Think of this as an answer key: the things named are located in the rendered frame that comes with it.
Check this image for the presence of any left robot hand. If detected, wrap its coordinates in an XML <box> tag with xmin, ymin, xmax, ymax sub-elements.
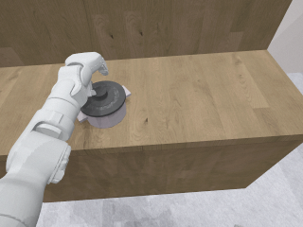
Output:
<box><xmin>64</xmin><ymin>52</ymin><xmax>109</xmax><ymax>97</ymax></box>

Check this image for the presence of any lid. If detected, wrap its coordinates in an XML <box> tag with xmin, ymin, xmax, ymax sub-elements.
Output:
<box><xmin>80</xmin><ymin>80</ymin><xmax>126</xmax><ymax>117</ymax></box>

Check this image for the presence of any knob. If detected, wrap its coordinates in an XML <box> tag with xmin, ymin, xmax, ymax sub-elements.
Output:
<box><xmin>94</xmin><ymin>86</ymin><xmax>108</xmax><ymax>100</ymax></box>

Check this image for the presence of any pot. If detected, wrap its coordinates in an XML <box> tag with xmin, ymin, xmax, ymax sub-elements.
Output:
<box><xmin>77</xmin><ymin>85</ymin><xmax>132</xmax><ymax>129</ymax></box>

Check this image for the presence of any table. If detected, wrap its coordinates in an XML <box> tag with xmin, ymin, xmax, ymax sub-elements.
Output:
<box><xmin>0</xmin><ymin>0</ymin><xmax>303</xmax><ymax>203</ymax></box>

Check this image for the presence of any left robot forearm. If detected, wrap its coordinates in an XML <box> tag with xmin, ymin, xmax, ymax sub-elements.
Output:
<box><xmin>6</xmin><ymin>60</ymin><xmax>92</xmax><ymax>172</ymax></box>

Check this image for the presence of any robot left upper arm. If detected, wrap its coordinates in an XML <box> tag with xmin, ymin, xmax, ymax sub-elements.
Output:
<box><xmin>0</xmin><ymin>131</ymin><xmax>71</xmax><ymax>227</ymax></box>

